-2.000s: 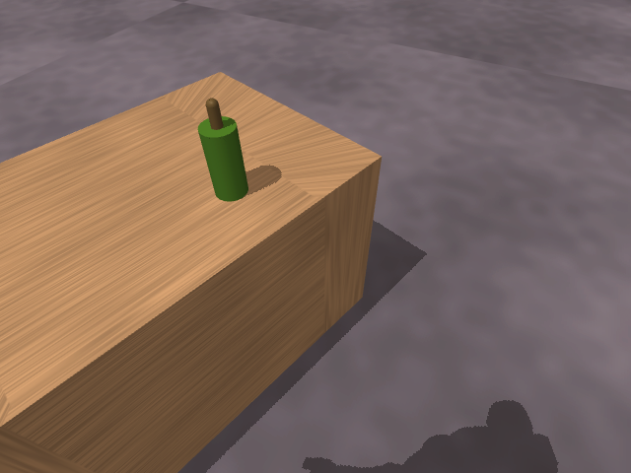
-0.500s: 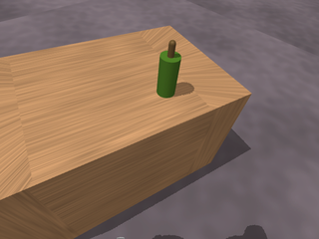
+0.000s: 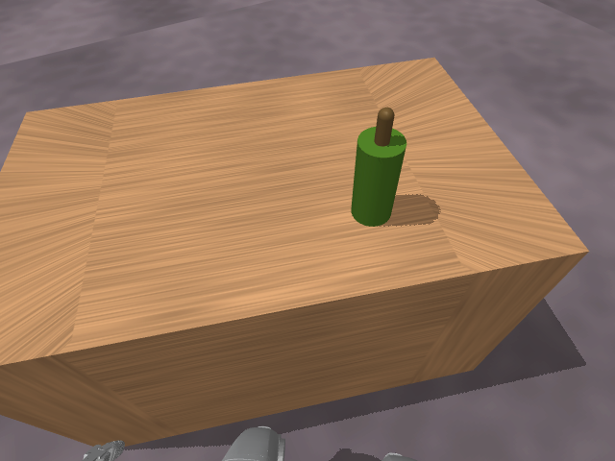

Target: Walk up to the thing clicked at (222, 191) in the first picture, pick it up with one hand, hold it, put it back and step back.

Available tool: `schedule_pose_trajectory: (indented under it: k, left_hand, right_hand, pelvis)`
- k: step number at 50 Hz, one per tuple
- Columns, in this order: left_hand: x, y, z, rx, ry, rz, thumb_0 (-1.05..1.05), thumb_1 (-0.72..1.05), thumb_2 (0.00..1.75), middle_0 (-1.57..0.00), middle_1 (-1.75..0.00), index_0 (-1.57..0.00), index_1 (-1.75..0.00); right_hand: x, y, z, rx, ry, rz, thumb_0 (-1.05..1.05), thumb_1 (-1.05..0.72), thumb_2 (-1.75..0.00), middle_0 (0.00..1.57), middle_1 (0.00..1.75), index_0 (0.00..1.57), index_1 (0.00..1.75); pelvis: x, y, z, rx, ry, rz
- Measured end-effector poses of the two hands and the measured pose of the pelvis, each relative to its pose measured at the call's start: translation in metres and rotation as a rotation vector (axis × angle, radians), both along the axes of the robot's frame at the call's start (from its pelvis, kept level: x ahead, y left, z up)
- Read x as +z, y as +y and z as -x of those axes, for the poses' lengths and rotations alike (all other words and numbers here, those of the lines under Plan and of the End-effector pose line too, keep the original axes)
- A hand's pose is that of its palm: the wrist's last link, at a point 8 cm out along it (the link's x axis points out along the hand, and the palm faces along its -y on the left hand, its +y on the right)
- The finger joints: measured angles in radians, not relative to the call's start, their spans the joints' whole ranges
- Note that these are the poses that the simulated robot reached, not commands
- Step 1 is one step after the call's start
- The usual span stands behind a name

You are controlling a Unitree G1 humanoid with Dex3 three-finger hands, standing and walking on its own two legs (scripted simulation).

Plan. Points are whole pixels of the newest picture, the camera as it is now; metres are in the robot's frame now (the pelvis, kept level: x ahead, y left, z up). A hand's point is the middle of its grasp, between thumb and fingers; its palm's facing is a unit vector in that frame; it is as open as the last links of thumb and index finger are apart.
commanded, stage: walk up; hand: right
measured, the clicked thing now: (377, 167) +0.58 -0.09 +0.02
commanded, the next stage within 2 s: none
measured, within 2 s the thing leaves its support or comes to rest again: neither
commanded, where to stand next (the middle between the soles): +0.05 +0.02 m, yaw +12 degrees
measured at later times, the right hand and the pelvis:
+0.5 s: hand (504, 434) +0.20 -0.25 -0.15, palm faces -0.24 +0.90 -0.37, open 7.4 cm; pelvis +0.01 -0.03 -0.01, yaw +12 degrees
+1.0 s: hand out of the picture +0.16 -0.23 -0.14, palm faces -0.28 +0.89 -0.36, open 7.4 cm; pelvis +0.00 +0.00 +0.01, yaw +16 degrees
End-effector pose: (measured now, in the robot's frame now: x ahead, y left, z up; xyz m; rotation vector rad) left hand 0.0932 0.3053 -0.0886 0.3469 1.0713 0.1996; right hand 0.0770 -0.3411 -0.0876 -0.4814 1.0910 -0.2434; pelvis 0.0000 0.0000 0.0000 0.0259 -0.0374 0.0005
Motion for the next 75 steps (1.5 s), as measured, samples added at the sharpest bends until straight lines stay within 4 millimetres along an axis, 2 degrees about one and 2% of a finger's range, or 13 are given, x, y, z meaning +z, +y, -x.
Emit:
schedule_pose_trajectory:
  k: [5,12,16,23,29,33,38,44,50,56,66,75]
  left_hand:
    - [0.004,-0.008,0.022,0.053,0.019,-0.006,0.01,0.9,0.9,-0.2,-0.3,-0.21,-0.3]
    - [-0.01,0.01,0.06,0.153,0.078,-0.038,0.01,0.9,0.9,-0.2,-0.3,-0.21,-0.3]
    - [-0.016,0.017,0.073,0.206,0.102,-0.045,0.01,0.9,0.9,-0.2,-0.3,-0.21,-0.3]
    - [-0.01,0.006,0.085,0.252,0.066,-0.069,0.01,0.9,0.9,-0.2,-0.3,-0.21,-0.3]
    - [0.004,-0.004,0.112,0.267,0.076,-0.083,0.01,0.9,0.9,-0.2,-0.3,-0.21,-0.3]
    - [0.009,0.005,0.129,0.277,0.098,-0.087,0.01,0.9,0.9,-0.2,-0.3,-0.21,-0.3]
    - [-0.006,0.026,0.142,0.322,0.125,-0.068,0.01,0.9,0.9,-0.2,-0.3,-0.21,-0.3]
    - [-0.014,0.025,0.138,0.335,0.141,-0.033,0.01,0.9,0.9,-0.2,-0.3,-0.21,-0.3]
    - [-0.013,0.008,0.13,0.318,0.149,0.005,0.01,0.9,0.9,-0.2,-0.3,-0.21,-0.3]
    - [-0.009,-0.001,0.107,0.305,0.128,0.042,0.01,0.9,0.9,-0.2,-0.3,-0.21,-0.3]
    - [-0.001,0.006,0.069,0.297,0.079,0.049,0.01,0.9,0.9,-0.2,-0.3,-0.21,-0.3]
    - [0.003,0.014,0.061,0.289,0.09,0.046,0.01,0.9,0.9,-0.2,-0.3,-0.21,-0.3]
  right_hand:
    - [0.004,-0.001,-0.04,0.086,0.017,-0.039,0.01,-0.9,-0.9,0.2,0.3,0.2,0.3]
    - [-0.003,0.02,-0.088,0.177,-0.006,-0.057,0.01,-0.9,-0.9,0.2,0.3,0.2,0.3]
    - [-0.007,0.035,-0.104,0.217,-0.037,-0.074,0.01,-0.9,-0.9,0.2,0.3,0.2,0.3]
    - [-0.017,0.044,-0.12,0.246,-0.059,-0.127,0.01,-0.9,-0.9,0.21,0.3,0.21,0.3]
    - [-0.019,0.05,-0.123,0.258,-0.023,-0.153,0.01,-0.9,-0.9,0.21,0.3,0.21,0.3]
    - [-0.016,0.054,-0.116,0.271,0.014,-0.145,0.01,-0.9,-0.9,0.2,0.3,0.2,0.3]
    - [-0.019,0.062,-0.1,0.268,0.046,-0.104,0.01,-0.9,-0.9,0.2,0.3,0.2,0.3]
    - [-0.016,0.068,-0.086,0.253,0.06,-0.112,0.01,-0.9,-0.9,0.21,0.3,0.21,0.3]
    - [-0.016,0.071,-0.09,0.229,0.065,-0.138,0.01,-0.9,-0.9,0.21,0.3,0.21,0.3]
    - [-0.01,0.075,-0.097,0.231,0.079,-0.148,0.01,-0.9,-0.9,0.21,0.3,0.21,0.3]
    - [0.001,0.076,-0.107,0.205,0.08,-0.134,0.01,-0.9,-0.9,0.2,0.3,0.2,0.3]
    - [0.006,0.077,-0.106,0.182,0.086,-0.132,0.01,-0.9,-0.9,0.2,0.3,0.2,0.3]
  pelvis:
    - [0.006,-0.014,-0.012,0.053,0.017,-0.002]
    - [-0.004,-0.014,-0.018,0.125,0.016,0.004]
    - [-0.009,-0.011,-0.017,0.158,0.004,0.004]
    - [-0.01,-0.024,-0.013,0.195,-0.003,0.027]
    - [0.0,-0.024,-0.007,0.234,-0.01,0.009]
    - [0.004,-0.015,-0.004,0.259,0.0,0.004]
    - [-0.003,0.0,0.001,0.271,-0.005,-0.012]
    - [0.0,0.0,0.0,0.274,-0.002,0.01]
    - [0.007,-0.003,-0.004,0.274,-0.014,0.027]
    - [0.016,-0.002,-0.01,0.274,-0.006,0.029]
    - [0.026,0.0,-0.016,0.267,-0.008,0.028]
    - [0.031,0.004,-0.018,0.258,-0.007,0.028]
